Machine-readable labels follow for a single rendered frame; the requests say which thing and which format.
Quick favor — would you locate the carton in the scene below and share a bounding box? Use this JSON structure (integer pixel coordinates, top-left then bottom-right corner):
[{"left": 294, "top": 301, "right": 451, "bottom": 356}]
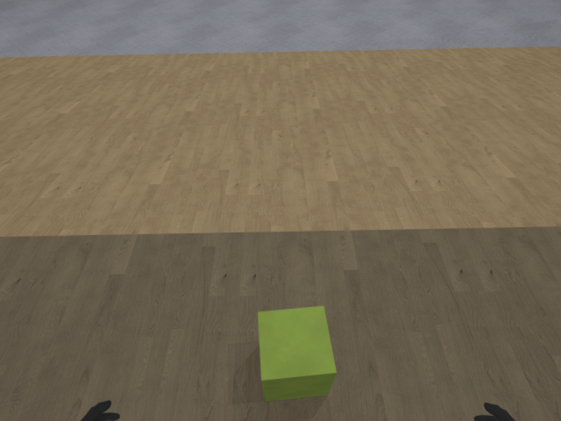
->
[{"left": 258, "top": 306, "right": 337, "bottom": 402}]

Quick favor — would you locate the robot right hand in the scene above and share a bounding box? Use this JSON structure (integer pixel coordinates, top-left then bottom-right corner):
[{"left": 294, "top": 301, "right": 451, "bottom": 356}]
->
[{"left": 474, "top": 403, "right": 515, "bottom": 421}]

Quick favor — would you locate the robot left hand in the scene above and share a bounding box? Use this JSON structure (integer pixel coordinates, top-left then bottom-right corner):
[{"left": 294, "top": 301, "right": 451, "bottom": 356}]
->
[{"left": 81, "top": 401, "right": 120, "bottom": 421}]

